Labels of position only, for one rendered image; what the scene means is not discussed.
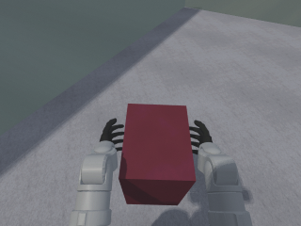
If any carton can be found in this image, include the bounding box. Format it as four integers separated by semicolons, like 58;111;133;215
119;104;197;205

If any robot left forearm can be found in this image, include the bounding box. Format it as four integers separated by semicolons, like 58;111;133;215
69;140;118;226

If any robot right forearm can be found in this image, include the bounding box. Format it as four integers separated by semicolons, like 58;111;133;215
197;142;253;226

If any robot left hand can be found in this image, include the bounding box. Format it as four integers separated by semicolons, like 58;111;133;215
99;118;124;152

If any robot right hand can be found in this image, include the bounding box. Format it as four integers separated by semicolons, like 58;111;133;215
189;120;213;154

